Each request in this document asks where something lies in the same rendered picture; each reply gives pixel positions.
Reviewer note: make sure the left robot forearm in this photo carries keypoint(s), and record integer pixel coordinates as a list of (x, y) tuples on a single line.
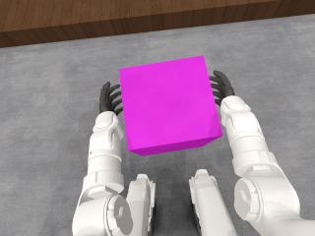
[(104, 176)]

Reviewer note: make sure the robot left thigh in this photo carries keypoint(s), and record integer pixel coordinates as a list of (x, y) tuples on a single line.
[(141, 198)]

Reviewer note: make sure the right robot forearm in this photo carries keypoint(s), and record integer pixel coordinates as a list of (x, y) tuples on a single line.
[(251, 156)]

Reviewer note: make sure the right robot hand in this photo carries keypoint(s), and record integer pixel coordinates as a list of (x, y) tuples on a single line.
[(224, 86)]

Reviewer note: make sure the left robot hand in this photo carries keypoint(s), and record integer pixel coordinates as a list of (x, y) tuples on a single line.
[(105, 99)]

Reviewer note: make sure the right robot foot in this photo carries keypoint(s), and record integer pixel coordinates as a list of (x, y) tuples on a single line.
[(196, 218)]

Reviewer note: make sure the carton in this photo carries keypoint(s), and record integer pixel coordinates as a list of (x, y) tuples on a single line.
[(168, 106)]

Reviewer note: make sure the robot right upper arm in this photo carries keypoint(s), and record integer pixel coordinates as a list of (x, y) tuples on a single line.
[(271, 206)]

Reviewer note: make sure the robot left upper arm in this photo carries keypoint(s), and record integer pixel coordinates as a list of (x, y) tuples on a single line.
[(105, 216)]

